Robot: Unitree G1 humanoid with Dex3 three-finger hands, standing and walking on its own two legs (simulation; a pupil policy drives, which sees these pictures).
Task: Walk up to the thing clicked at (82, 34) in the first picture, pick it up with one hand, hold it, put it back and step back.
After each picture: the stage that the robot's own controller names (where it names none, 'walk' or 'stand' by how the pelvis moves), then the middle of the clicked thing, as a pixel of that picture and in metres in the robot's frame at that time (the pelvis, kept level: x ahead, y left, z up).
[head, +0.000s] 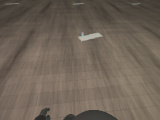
stand; (82, 34) +2.28 +0.28 -0.72
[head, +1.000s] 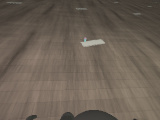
walk; (85, 39) +2.15 +0.18 -0.71
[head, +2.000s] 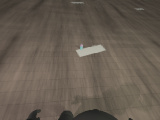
walk; (81, 47) +1.56 +0.16 -0.71
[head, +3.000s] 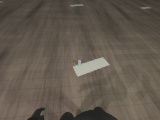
walk; (79, 63) +1.05 +0.15 -0.71
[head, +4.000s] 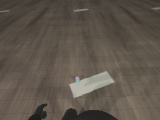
walk; (77, 80) +0.68 +0.18 -0.69
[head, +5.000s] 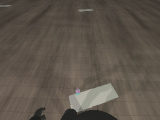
stand; (77, 92) +0.47 +0.12 -0.70
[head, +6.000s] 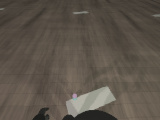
stand; (74, 97) +0.42 +0.14 -0.72
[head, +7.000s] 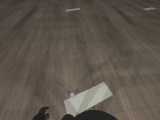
stand; (72, 95) +0.41 +0.19 -0.72
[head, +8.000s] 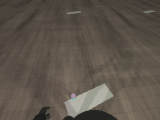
stand; (73, 97) +0.42 +0.17 -0.73
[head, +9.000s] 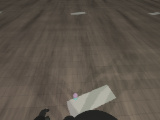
stand; (75, 96) +0.43 +0.15 -0.73
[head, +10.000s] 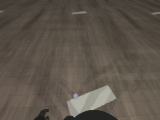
stand; (75, 96) +0.43 +0.14 -0.73
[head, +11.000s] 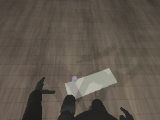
go down; (74, 79) +0.46 +0.13 -0.61
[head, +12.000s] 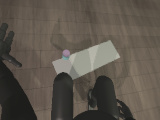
go down; (66, 55) +0.52 +0.18 -0.30
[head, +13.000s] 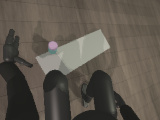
close in; (52, 48) +0.51 +0.21 -0.25
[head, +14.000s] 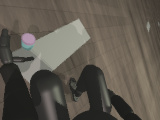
close; (28, 42) +0.50 +0.25 -0.23
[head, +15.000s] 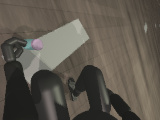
lift; (32, 44) +0.48 +0.23 -0.23
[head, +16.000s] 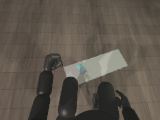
hold; (81, 68) +0.46 +0.08 -0.41
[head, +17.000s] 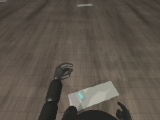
close; (81, 96) +0.40 +0.04 -0.69
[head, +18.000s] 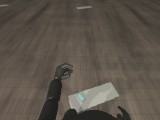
hold; (81, 97) +0.39 +0.05 -0.71
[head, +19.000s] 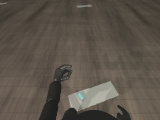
stand; (81, 96) +0.40 +0.05 -0.70
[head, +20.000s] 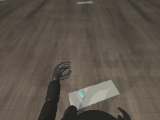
stand; (81, 95) +0.40 +0.05 -0.69
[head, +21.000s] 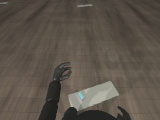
stand; (81, 96) +0.40 +0.05 -0.70
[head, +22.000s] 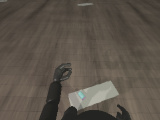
stand; (81, 95) +0.40 +0.04 -0.70
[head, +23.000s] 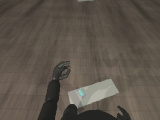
stand; (81, 93) +0.40 +0.04 -0.69
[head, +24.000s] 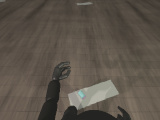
stand; (81, 94) +0.41 +0.04 -0.69
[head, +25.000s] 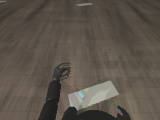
stand; (82, 95) +0.41 +0.04 -0.70
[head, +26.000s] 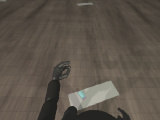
close; (82, 95) +0.40 +0.03 -0.69
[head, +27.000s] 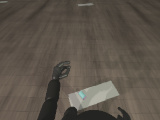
close; (82, 95) +0.41 +0.04 -0.70
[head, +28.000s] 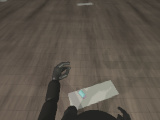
close; (82, 94) +0.42 +0.03 -0.70
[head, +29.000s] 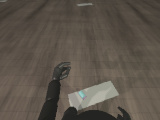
close; (82, 95) +0.41 +0.03 -0.70
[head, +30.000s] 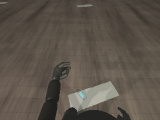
close; (82, 95) +0.41 +0.03 -0.70
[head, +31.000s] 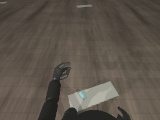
close; (82, 95) +0.42 +0.03 -0.70
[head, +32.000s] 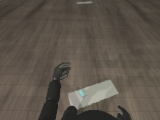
close; (82, 93) +0.42 +0.03 -0.70
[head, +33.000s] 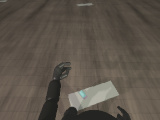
close; (83, 94) +0.42 +0.02 -0.70
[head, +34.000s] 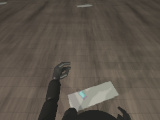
close; (83, 95) +0.42 +0.03 -0.70
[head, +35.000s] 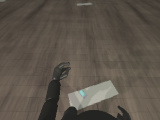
close; (83, 94) +0.43 +0.02 -0.70
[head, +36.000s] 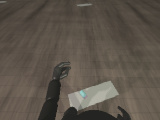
close; (83, 94) +0.43 +0.02 -0.70
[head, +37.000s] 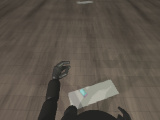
close; (83, 92) +0.43 +0.02 -0.70
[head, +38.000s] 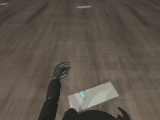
close; (83, 95) +0.43 +0.02 -0.70
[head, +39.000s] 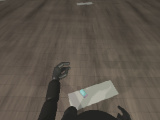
close; (83, 93) +0.43 +0.01 -0.70
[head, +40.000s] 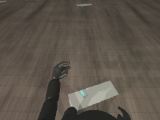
close; (83, 93) +0.44 +0.01 -0.70
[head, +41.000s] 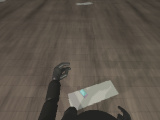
close; (83, 93) +0.44 +0.01 -0.70
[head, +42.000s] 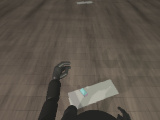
close; (83, 92) +0.44 +0.01 -0.70
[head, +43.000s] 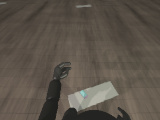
close; (83, 94) +0.44 +0.01 -0.70
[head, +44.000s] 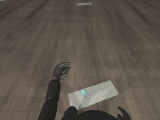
close; (84, 93) +0.44 +0.00 -0.70
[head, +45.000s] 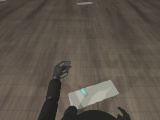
close; (84, 92) +0.45 +0.01 -0.70
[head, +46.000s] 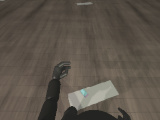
close; (84, 93) +0.44 +0.00 -0.70
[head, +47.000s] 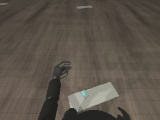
close; (84, 94) +0.44 +0.00 -0.70
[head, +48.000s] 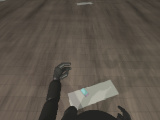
close; (84, 92) +0.45 +0.00 -0.70
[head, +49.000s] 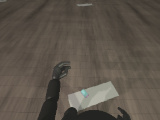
close; (84, 93) +0.44 -0.01 -0.70
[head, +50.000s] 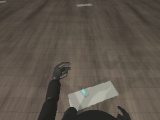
close; (84, 93) +0.45 +0.00 -0.70
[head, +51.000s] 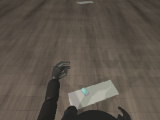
close; (85, 91) +0.45 -0.01 -0.70
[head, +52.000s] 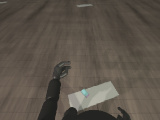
close; (85, 93) +0.45 -0.01 -0.70
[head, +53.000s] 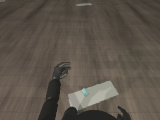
close; (85, 92) +0.46 -0.01 -0.70
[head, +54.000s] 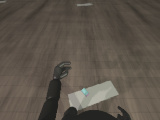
close; (85, 92) +0.46 -0.01 -0.70
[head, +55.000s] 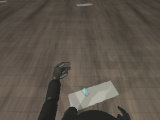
close; (85, 92) +0.46 -0.01 -0.70
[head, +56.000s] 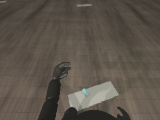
close; (85, 92) +0.46 -0.02 -0.70
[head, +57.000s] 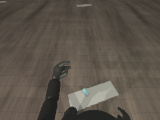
close; (85, 92) +0.47 -0.02 -0.70
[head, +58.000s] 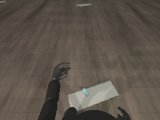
close; (85, 92) +0.46 -0.02 -0.70
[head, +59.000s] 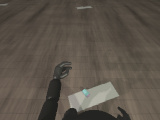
close; (86, 93) +0.47 -0.02 -0.70
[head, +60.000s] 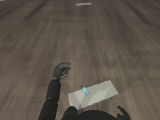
close; (86, 91) +0.47 -0.02 -0.70
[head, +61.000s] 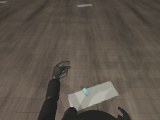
close; (86, 92) +0.47 -0.02 -0.70
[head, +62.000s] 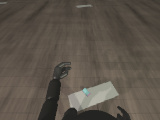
close; (86, 92) +0.47 -0.02 -0.70
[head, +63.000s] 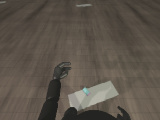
close; (86, 91) +0.48 -0.03 -0.70
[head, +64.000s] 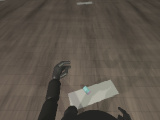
close; (86, 90) +0.48 -0.03 -0.70
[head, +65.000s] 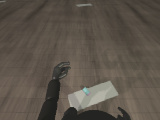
close; (86, 91) +0.48 -0.03 -0.70
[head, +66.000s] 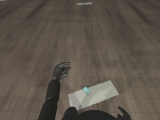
close; (87, 90) +0.48 -0.03 -0.70
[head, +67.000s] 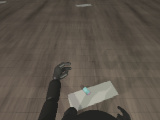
close; (86, 91) +0.49 -0.03 -0.70
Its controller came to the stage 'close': yes
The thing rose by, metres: 0.01
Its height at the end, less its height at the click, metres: -0.02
